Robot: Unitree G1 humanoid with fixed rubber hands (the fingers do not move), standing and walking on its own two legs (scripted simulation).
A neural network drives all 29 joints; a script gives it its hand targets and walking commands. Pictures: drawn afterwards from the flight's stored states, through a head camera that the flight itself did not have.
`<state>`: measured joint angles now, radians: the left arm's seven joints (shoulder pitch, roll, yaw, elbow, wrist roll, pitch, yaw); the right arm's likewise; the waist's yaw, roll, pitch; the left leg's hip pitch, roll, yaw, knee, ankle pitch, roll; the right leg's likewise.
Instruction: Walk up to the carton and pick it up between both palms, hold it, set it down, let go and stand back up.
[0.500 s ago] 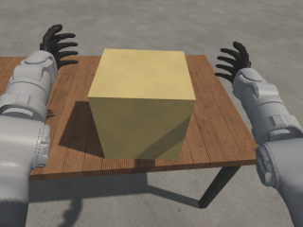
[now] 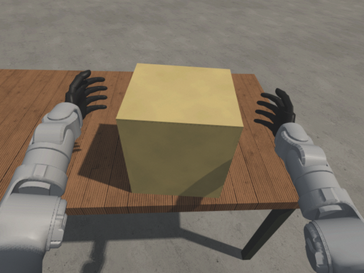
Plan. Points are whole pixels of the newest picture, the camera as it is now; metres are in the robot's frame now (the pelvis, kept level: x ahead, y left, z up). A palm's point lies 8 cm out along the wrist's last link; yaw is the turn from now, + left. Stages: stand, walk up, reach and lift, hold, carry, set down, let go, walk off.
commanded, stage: set down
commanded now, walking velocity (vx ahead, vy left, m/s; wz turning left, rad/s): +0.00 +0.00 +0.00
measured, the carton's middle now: (179, 132) +0.49 -0.01 +0.04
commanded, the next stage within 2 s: none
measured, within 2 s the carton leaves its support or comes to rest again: neither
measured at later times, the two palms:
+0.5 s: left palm (72, 153) +0.37 +0.23 +0.11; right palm (284, 170) +0.31 -0.22 +0.10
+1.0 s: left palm (65, 212) +0.29 +0.25 +0.02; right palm (274, 216) +0.25 -0.21 +0.02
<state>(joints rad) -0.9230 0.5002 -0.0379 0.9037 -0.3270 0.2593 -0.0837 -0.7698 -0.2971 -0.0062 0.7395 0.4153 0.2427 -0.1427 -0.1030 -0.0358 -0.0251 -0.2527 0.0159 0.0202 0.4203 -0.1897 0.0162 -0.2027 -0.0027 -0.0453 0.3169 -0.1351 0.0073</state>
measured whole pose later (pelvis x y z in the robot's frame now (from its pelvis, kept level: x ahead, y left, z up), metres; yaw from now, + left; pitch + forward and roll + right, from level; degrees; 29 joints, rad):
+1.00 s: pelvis +0.03 +0.00 +0.00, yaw -2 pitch -5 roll -1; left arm 0.00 0.35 0.06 0.36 -0.22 -0.02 -0.13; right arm 0.12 -0.13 0.01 0.26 0.24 -0.08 -0.17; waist 0.01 -0.02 0.08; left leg -0.09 0.02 0.06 0.42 -0.25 0.02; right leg -0.06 0.00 -0.01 0.33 -0.19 0.01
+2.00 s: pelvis +0.04 -0.01 +0.00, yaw -1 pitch -4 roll -1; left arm 0.18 0.30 0.02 0.48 -0.11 -0.02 -0.10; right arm 0.19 -0.16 0.01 0.58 0.09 -0.23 -0.07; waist 0.02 0.01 0.07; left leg -0.07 0.03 0.04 0.38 -0.24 -0.01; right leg -0.06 0.01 -0.02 0.34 -0.21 -0.01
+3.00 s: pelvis +0.03 -0.01 +0.00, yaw -2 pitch -2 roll -1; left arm 0.18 0.21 0.03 0.49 0.00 0.12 0.00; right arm 0.15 -0.20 -0.02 0.70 0.02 -0.21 0.03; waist 0.02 -0.01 0.07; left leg -0.11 0.03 0.06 0.39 -0.24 -0.01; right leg -0.11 0.01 0.00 0.36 -0.21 -0.01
